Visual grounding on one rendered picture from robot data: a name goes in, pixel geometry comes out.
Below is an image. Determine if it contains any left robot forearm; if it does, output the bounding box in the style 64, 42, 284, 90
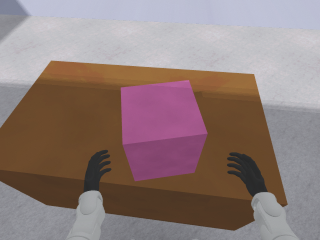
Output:
66, 190, 105, 240

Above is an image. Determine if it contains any left robot hand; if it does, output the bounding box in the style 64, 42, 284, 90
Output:
83, 150, 112, 193

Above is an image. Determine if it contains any right robot forearm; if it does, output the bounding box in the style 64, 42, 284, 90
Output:
251, 192, 299, 240

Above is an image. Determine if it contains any right robot hand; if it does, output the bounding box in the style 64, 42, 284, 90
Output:
227, 152, 268, 197

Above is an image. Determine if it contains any carton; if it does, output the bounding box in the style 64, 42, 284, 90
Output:
121, 80, 208, 181

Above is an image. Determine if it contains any pedestal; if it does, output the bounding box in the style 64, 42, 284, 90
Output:
0, 60, 288, 231

